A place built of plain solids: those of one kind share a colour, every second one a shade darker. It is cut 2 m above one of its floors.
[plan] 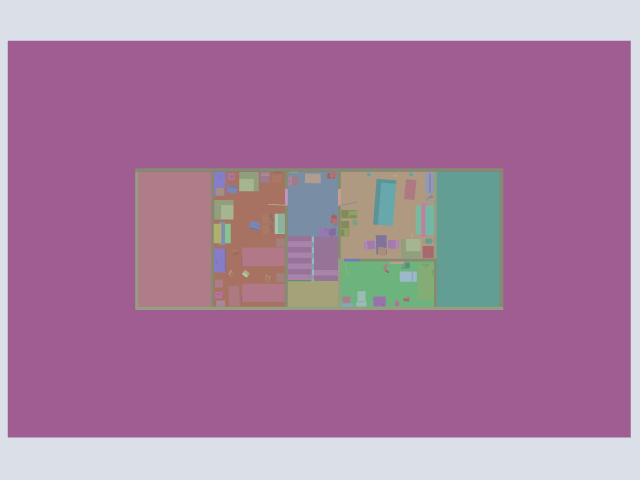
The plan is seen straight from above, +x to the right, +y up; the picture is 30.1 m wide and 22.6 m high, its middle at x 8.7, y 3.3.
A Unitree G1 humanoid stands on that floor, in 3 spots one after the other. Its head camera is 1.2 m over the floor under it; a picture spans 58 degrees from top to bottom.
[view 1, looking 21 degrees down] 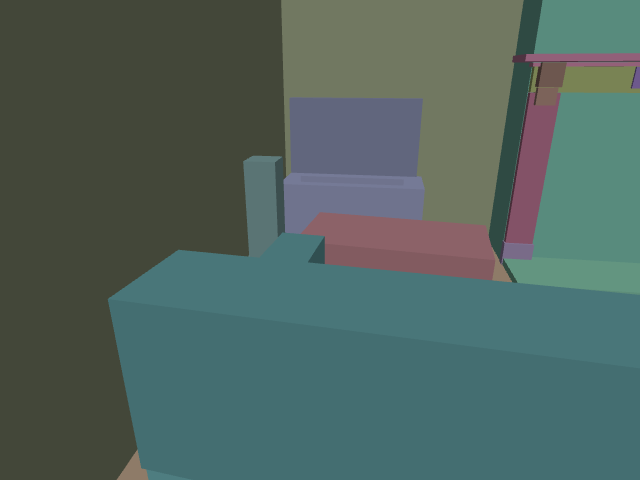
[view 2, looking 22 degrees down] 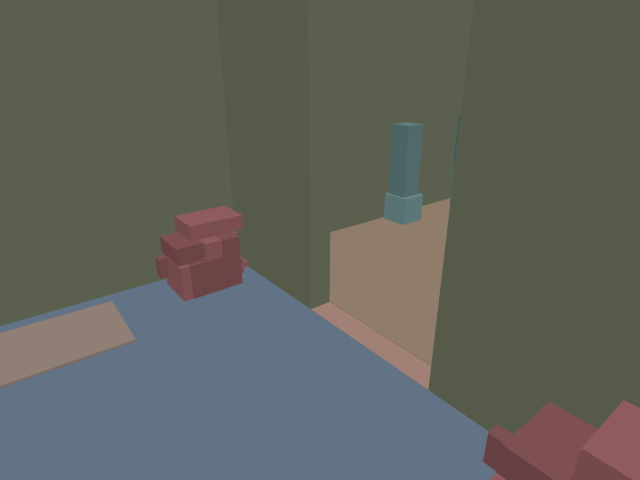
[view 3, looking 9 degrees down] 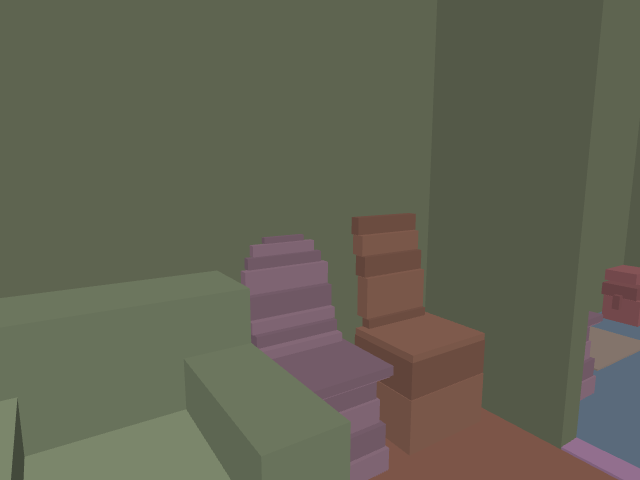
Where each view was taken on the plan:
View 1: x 10.78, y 5.72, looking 9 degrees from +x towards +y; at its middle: sofa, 1.59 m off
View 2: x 8.36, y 4.10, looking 52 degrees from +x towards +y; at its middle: wall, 2.19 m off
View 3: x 5.22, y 4.83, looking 57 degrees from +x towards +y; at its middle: wall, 2.05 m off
